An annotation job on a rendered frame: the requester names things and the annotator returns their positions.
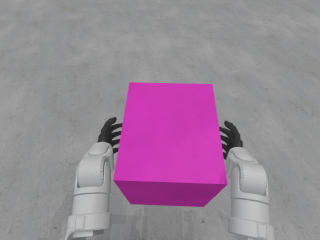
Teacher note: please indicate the robot left hand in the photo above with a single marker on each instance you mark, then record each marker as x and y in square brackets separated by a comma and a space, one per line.
[106, 134]

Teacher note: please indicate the robot right hand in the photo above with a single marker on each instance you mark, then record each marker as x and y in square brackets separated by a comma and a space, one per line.
[234, 139]

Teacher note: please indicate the carton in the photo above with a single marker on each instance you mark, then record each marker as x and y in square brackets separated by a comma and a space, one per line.
[170, 150]

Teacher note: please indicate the robot right forearm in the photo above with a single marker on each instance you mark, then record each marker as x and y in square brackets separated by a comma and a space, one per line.
[249, 193]

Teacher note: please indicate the robot left forearm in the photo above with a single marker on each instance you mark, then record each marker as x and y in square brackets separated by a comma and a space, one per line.
[90, 210]

